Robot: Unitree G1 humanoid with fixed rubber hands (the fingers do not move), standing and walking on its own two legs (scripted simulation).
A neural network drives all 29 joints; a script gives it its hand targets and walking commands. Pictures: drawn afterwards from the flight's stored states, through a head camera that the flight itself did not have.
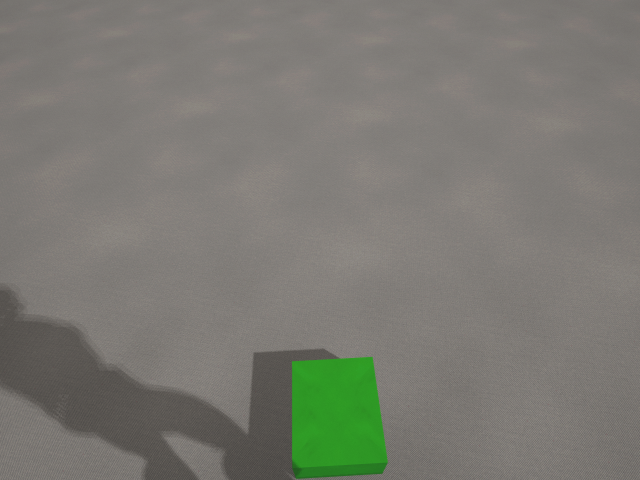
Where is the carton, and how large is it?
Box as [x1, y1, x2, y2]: [292, 357, 387, 478]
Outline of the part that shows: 372,357 292,361 292,468 296,478 369,474 382,472 387,460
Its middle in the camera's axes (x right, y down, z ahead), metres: +0.05 +0.52 +1.11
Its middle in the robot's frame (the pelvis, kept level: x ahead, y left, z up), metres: +0.41 +0.00 -0.71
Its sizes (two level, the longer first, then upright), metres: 0.277 0.240 0.144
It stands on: the floor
